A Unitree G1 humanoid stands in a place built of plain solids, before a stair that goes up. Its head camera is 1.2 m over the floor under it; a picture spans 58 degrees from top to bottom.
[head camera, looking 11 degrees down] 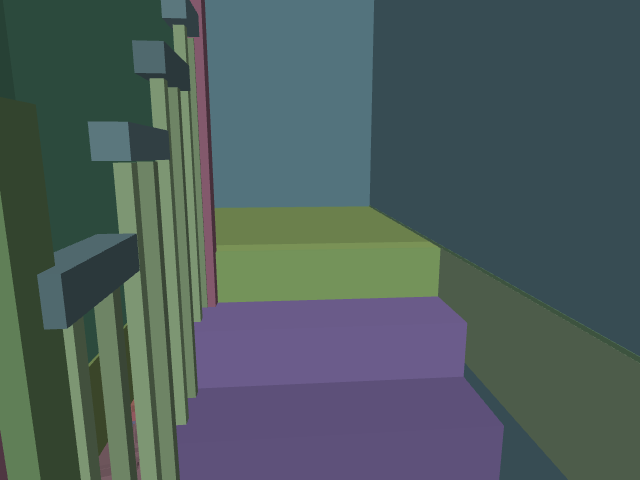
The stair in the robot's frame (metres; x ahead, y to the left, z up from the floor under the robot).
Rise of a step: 0.18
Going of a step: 0.25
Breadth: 0.85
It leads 5 degrees to the left of straight ahead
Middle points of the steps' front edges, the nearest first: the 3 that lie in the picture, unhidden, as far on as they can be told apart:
0.95 -0.04 0.53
1.20 -0.02 0.71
1.45 0.00 0.88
